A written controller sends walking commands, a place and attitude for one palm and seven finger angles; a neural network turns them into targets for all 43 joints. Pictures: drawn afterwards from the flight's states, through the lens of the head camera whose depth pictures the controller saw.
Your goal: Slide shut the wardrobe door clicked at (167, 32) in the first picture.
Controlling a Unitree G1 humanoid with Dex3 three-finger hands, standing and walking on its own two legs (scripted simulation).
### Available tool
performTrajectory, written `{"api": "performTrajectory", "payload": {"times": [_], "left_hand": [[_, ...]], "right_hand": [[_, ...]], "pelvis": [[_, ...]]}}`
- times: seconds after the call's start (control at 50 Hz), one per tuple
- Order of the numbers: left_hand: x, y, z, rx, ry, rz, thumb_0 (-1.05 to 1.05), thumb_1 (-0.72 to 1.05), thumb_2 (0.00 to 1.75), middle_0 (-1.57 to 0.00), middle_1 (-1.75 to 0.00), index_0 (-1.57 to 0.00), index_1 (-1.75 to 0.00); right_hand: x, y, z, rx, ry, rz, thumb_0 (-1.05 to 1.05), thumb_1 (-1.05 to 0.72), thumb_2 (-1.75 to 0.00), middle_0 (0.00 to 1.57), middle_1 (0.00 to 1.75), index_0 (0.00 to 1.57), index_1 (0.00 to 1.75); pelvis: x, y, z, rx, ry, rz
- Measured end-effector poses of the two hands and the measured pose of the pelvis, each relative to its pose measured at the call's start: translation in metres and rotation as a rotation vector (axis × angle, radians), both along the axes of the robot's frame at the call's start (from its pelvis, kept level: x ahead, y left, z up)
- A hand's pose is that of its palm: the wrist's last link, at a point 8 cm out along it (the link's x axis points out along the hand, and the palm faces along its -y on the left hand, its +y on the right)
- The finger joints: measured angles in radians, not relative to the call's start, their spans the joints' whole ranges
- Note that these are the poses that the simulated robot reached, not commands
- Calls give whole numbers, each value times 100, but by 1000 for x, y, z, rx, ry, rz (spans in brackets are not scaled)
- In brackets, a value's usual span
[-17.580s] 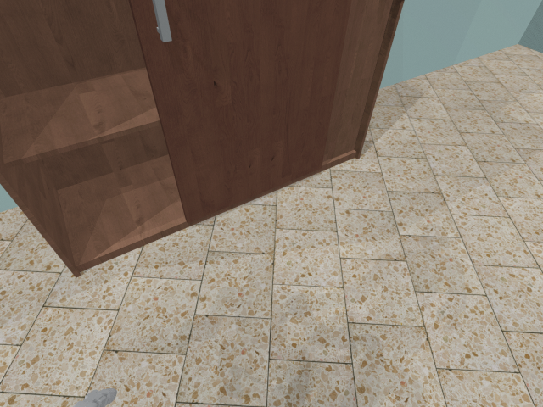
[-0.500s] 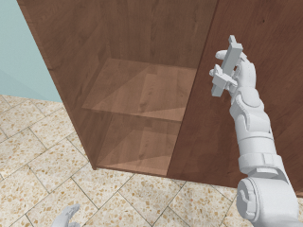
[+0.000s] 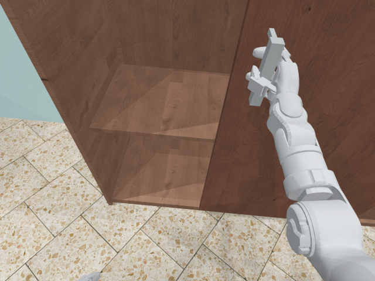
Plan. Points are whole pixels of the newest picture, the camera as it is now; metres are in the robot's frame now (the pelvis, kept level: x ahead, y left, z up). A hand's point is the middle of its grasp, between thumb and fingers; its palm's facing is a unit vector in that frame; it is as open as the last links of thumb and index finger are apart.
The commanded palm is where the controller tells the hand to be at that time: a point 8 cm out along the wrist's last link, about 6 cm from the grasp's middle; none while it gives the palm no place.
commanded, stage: tug the door sideways, standing still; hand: right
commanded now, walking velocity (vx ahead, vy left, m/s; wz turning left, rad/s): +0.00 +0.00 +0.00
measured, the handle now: (262, 68) +0.52 -0.12 +0.19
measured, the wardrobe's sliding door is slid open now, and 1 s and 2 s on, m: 0.48 0.48 0.30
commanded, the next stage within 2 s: step sideways, sliding the door along in 0.20 s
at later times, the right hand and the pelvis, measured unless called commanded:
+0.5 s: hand (254, 82) +0.47 -0.09 +0.19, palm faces +0.04 +0.99 -0.11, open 6.1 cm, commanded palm +0.46 -0.12 +0.20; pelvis -0.01 +0.00 -0.01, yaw +4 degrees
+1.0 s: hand (249, 82) +0.48 -0.08 +0.19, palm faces +0.18 +0.98 -0.09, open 6.3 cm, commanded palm +0.46 -0.06 +0.19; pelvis +0.03 +0.10 +0.00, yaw -4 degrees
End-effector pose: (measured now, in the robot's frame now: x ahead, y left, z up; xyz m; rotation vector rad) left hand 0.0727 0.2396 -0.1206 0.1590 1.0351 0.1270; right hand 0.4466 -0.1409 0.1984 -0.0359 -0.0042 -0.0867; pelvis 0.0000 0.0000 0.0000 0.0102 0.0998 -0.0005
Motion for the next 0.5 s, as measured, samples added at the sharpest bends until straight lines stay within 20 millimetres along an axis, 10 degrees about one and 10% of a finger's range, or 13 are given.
{"api": "performTrajectory", "payload": {"times": [0.5], "left_hand": [[-5, 3, -3, 28, -67, 101, 1, 90, 90, -20, -30, -20, -30]], "right_hand": [[4, -5, -3, -77, -90, 50, -5, -69, -82, 42, 140, 28, 140]], "pelvis": [[-12, -4, -5, -17, -42, 79]]}}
